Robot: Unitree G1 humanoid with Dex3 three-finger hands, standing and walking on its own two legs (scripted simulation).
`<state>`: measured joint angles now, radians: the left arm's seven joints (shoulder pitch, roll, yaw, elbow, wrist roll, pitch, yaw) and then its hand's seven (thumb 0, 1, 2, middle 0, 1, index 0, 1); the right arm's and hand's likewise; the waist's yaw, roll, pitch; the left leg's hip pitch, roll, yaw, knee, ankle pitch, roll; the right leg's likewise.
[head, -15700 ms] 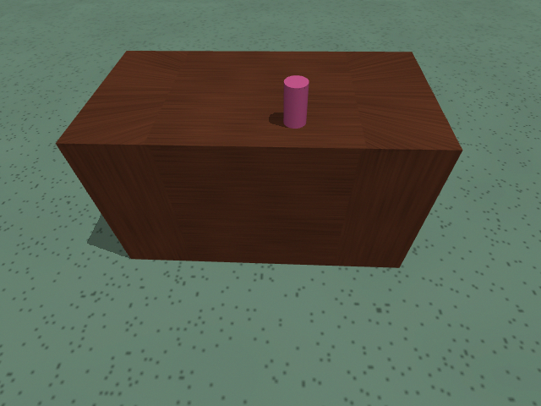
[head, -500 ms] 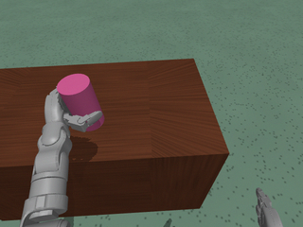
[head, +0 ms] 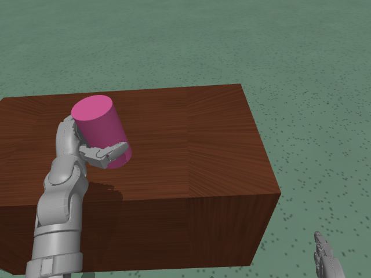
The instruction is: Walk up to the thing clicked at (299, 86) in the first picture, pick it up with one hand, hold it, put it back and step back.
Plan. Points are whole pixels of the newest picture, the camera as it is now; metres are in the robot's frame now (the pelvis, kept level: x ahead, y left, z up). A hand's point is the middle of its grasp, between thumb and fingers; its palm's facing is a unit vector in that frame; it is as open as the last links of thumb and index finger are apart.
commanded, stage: lift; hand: left
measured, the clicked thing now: (105, 133) +0.35 +0.18 +0.19
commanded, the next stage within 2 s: hold in 0.04 s
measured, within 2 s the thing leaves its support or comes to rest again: neither
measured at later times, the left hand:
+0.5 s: hand (101, 132) +0.35 +0.18 +0.20, palm faces +0.16 -0.99 +0.02, open 10.4 cm
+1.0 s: hand (99, 129) +0.34 +0.18 +0.21, palm faces +0.16 -0.99 +0.02, open 10.3 cm
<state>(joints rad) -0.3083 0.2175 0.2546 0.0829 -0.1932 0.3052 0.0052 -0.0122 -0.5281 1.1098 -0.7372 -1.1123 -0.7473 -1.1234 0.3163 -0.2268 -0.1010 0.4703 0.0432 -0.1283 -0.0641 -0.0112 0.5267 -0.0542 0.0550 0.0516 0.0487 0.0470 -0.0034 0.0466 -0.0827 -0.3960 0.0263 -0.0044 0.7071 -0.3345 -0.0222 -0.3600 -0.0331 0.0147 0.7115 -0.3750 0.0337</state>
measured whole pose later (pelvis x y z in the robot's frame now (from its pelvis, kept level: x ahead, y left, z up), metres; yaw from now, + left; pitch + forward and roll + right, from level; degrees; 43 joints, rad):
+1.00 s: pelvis +0.01 +0.00 +0.01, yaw +1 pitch +0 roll +0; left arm -0.26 0.20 0.27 -0.12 -0.22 0.49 -0.01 -0.01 -0.50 1.07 -0.75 -1.08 -0.76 -1.09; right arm 0.29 -0.24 -0.13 0.56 0.05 -0.18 -0.06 -0.01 0.51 -0.06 0.05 0.05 0.05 0.05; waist 0.01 0.06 -0.08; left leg -0.32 0.02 -0.01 0.63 -0.32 -0.02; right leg -0.27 -0.04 0.00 0.64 -0.36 0.03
